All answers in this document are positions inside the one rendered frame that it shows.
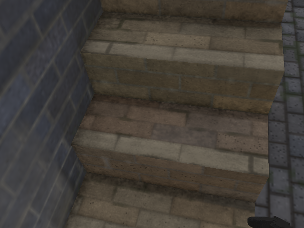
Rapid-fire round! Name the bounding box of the right robot hand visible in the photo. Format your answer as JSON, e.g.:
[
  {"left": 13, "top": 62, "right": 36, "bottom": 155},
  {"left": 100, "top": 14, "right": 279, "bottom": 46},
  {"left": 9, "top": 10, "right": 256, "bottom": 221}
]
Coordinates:
[{"left": 247, "top": 216, "right": 293, "bottom": 228}]

